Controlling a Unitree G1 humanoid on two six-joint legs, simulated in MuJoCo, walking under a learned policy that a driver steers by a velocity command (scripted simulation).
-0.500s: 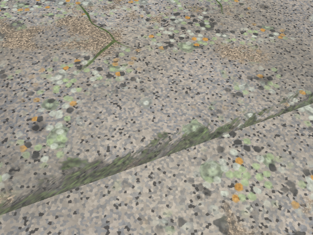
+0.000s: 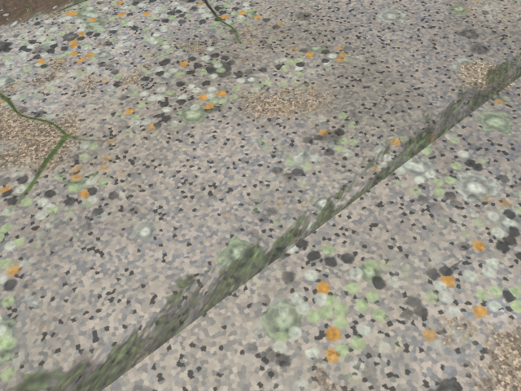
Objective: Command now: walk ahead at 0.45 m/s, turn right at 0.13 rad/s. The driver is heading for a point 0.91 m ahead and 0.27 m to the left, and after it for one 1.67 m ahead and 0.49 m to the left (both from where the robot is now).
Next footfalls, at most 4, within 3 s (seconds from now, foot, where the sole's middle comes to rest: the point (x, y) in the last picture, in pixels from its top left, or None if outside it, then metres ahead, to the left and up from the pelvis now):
0.40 left None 0.38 0.12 -0.77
0.86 right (278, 321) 0.70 -0.01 -0.77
1.34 left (157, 308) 0.76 0.33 -0.77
1.80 right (232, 274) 0.85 0.12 -0.77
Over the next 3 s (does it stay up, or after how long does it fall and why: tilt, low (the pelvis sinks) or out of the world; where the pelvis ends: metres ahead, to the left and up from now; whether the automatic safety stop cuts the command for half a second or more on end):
stays up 0.78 0.17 0.00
